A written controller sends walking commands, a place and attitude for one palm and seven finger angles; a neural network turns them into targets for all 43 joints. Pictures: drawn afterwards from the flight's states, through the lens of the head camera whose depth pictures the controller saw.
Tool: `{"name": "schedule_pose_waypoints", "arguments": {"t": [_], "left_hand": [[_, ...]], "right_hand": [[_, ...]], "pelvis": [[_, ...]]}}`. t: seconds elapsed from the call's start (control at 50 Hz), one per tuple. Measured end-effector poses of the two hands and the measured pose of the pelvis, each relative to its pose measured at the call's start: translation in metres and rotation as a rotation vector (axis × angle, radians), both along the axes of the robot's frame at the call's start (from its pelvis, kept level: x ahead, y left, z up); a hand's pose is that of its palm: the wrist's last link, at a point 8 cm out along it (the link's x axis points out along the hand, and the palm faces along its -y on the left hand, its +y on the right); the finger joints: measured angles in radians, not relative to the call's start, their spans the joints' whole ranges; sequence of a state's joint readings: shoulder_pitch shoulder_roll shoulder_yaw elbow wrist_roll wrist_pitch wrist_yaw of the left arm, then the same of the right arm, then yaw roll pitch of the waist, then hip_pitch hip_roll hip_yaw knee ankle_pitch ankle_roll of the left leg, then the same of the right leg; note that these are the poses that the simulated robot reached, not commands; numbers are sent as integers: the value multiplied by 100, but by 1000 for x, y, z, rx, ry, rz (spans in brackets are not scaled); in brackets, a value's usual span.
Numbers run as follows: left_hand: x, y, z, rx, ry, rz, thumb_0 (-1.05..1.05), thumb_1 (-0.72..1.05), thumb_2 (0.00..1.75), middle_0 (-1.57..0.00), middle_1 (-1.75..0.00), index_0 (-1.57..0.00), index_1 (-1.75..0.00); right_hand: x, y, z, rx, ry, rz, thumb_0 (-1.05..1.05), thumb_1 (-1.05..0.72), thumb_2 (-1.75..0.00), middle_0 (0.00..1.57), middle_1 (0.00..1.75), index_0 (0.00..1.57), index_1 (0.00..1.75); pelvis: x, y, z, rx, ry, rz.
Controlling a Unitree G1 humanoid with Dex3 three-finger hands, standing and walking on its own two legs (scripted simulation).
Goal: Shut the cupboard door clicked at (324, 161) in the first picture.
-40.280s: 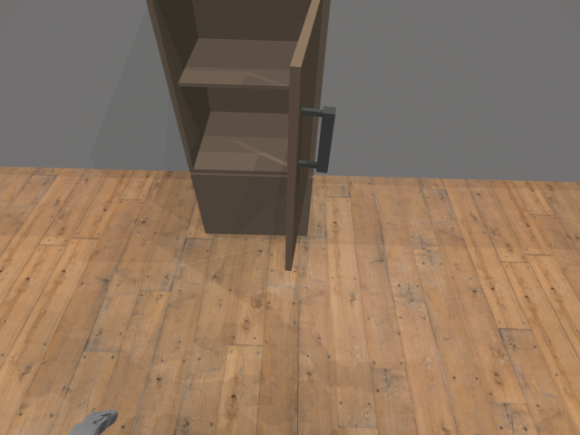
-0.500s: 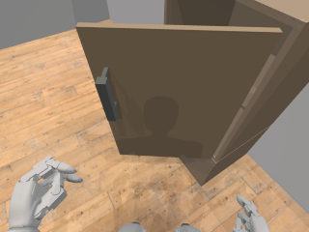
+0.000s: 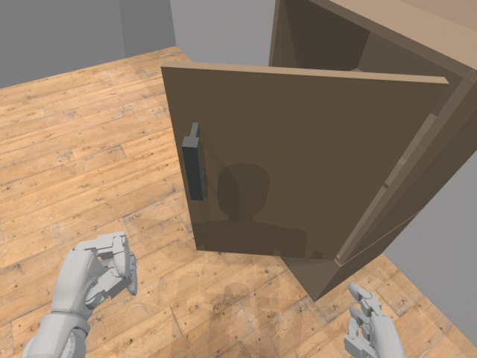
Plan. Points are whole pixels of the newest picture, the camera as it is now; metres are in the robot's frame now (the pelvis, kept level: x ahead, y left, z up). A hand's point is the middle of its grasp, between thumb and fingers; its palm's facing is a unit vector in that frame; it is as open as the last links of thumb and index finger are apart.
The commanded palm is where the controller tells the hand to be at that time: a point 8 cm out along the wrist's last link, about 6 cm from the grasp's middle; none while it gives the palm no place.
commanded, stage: raise the hand and make a fist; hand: left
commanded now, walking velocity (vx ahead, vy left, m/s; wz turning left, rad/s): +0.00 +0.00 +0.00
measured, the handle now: (196, 162) +0.43 +0.12 +0.09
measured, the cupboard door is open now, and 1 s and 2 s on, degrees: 54 54 54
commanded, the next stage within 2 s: bring the fist close to the handle in 0.48 s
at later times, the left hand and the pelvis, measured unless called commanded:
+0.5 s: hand (113, 259) +0.23 +0.20 +0.10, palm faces +0.07 -1.00 -0.04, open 3.1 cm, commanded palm +0.20 +0.24 +0.09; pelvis +0.00 +0.00 +0.01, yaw +0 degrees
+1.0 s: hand (163, 241) +0.27 +0.14 +0.08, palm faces +0.02 -1.00 -0.02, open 3.1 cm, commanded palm +0.24 +0.19 +0.09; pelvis +0.00 -0.02 +0.01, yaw +0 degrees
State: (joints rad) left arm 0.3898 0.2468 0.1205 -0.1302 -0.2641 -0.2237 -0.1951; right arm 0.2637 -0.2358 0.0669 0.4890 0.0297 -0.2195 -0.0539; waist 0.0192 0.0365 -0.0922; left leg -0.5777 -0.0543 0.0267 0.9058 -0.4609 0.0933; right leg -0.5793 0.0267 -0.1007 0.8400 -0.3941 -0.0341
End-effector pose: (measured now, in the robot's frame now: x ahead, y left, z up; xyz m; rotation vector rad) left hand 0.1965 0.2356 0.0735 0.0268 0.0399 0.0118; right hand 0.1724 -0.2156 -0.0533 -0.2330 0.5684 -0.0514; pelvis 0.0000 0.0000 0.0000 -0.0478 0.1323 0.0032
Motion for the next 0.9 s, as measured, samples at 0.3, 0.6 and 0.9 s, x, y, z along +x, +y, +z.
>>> {"name": "schedule_pose_waypoints", "arguments": {"t": [0.3, 0.6, 0.9], "left_hand": [[12, 10, 5, -14, 52, -6, 2, 90, 90, -130, -150, -129, -150], [2, 2, 6, -4, 34, 3, 2, 90, 90, -130, -150, -129, -150], [43, -37, 8, -15, 7, -32, 2, 90, 90, -130, -150, -130, -150]], "right_hand": [[-17, -5, 1, -14, 52, -37, 2, -91, -90, 20, 30, 20, 30], [-16, -12, 0, -8, 36, -22, 2, -91, -90, 20, 30, 20, 30], [-17, -26, -9, 9, 65, -20, 2, -91, -90, 20, 30, 20, 30]], "pelvis": [[2, 8, 9, 4, -24, -6], [-6, 0, 8, 9, -34, 2], [-6, -17, 7, 24, -22, 6]]}}
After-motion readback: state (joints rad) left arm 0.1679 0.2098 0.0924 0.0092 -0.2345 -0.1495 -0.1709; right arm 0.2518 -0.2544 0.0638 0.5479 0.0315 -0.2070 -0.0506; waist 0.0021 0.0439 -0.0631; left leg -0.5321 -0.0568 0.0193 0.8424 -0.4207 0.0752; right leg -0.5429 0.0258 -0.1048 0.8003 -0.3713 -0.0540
